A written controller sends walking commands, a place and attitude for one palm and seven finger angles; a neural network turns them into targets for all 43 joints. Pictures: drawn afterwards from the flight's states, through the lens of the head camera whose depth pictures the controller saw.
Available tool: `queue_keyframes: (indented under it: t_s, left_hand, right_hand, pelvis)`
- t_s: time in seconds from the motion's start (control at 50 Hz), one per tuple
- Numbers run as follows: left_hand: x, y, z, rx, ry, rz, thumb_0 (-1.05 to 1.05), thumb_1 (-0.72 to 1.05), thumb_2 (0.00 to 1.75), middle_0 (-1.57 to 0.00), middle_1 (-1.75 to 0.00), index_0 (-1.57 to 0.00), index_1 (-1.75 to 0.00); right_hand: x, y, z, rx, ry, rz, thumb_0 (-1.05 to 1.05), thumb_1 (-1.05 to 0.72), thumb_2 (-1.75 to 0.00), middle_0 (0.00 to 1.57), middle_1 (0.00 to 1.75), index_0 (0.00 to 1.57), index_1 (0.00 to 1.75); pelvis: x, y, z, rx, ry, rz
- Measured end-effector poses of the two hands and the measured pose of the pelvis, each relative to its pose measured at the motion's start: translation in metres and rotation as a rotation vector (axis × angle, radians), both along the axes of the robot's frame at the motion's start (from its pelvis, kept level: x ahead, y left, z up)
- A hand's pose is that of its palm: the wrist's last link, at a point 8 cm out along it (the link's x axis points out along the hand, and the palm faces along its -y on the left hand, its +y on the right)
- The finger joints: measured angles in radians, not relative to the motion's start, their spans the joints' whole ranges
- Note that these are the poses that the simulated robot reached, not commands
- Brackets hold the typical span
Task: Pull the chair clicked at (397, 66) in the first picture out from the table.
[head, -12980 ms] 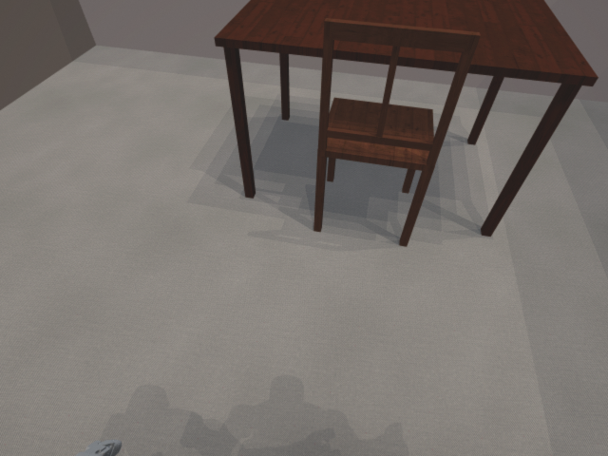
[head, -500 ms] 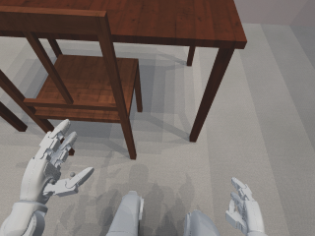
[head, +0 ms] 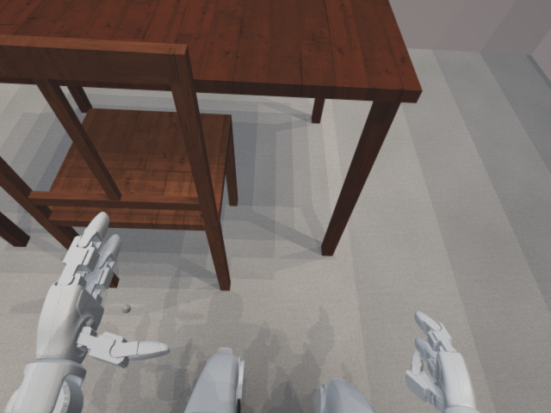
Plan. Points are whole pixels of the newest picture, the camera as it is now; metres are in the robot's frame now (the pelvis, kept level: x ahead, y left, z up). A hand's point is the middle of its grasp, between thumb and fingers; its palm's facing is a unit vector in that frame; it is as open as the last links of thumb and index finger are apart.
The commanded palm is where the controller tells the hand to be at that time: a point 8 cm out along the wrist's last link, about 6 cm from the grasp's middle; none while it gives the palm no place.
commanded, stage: raise the hand toward the chair's back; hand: left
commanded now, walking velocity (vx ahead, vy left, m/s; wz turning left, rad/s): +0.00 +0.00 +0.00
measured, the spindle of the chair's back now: (86, 148) +0.51 +0.38 +0.02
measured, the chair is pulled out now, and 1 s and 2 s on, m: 0.00 0.00 0.00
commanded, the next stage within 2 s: aim the fingers beside a spindle in 0.92 s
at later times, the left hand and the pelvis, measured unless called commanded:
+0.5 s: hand (133, 282) +0.26 +0.20 +0.07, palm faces +0.07 -1.00 -0.05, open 16.9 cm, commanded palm +0.23 +0.25 +0.07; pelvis +0.01 -0.01 +0.01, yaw +0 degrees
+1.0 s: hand (145, 289) +0.25 +0.19 +0.07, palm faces +0.08 -1.00 -0.06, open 16.9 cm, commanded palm +0.22 +0.24 +0.07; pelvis +0.00 -0.02 +0.01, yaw +0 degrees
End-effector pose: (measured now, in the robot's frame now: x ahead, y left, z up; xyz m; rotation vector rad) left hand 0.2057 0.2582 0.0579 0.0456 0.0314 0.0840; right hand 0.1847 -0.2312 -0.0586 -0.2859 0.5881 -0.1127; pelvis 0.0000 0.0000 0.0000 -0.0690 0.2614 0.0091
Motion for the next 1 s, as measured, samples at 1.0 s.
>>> queue_keyframes:
  t_s: [1.0]
  left_hand:
    - [0.021, -0.02, 0.014, 0.009, -0.004, -0.008, -0.01, -0.5, 0.3, -0.06, -0.08, -0.07, -0.08]
  right_hand:
    - [-0.006, -0.019, -0.003, 0.037, 0.027, -0.009, 0.02, -0.9, -0.9, 0.21, 0.3, 0.21, 0.3]
  pelvis:
    - [0.004, -0.019, 0.009, 0.028, -0.023, -0.006]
